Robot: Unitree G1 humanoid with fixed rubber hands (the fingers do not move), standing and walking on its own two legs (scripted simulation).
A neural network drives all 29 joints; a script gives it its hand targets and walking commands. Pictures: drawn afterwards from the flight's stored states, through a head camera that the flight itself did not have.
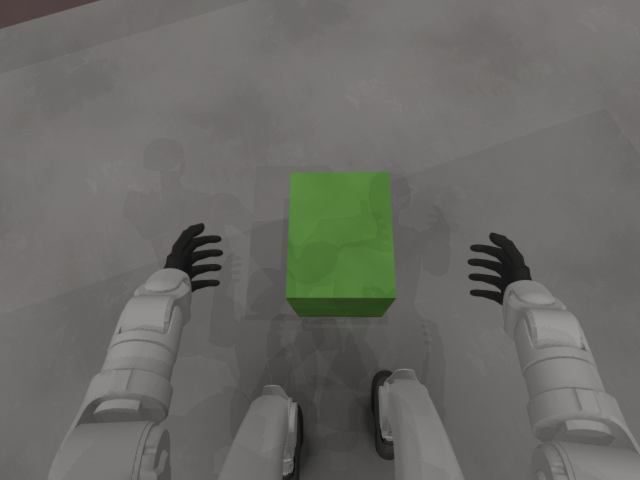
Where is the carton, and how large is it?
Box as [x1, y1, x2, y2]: [286, 172, 395, 316]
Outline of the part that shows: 291,173 286,298 298,316 381,316 395,298 389,173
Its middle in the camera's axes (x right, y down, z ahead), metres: +0.05 +0.03 +1.00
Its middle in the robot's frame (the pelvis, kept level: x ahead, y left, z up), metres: +0.55 -0.02 -0.54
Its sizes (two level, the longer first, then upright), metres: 0.296 0.231 0.285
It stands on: the floor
